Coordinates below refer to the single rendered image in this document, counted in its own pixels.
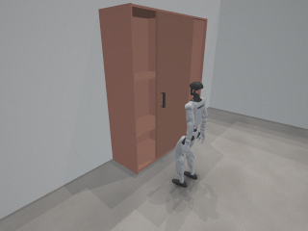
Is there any wardrobe door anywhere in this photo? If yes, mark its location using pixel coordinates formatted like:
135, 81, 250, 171
155, 12, 194, 159
187, 19, 204, 130

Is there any left robot forearm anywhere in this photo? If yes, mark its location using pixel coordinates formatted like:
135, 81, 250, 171
185, 122, 194, 145

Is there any robot left hand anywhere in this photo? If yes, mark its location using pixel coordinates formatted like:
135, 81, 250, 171
181, 144, 191, 159

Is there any robot right hand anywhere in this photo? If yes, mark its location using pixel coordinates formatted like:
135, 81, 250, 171
197, 131, 206, 143

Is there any right robot foot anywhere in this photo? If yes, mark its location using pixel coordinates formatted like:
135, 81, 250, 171
184, 171, 197, 180

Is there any right robot forearm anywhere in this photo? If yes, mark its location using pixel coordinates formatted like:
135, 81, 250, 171
200, 117, 208, 132

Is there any right robot upper arm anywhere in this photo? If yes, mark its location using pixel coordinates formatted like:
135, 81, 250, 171
200, 97, 208, 119

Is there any left robot upper arm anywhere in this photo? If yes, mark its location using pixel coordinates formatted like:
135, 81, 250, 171
185, 102, 195, 127

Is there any robot right thigh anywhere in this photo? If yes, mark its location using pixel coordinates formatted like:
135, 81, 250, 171
186, 132, 200, 158

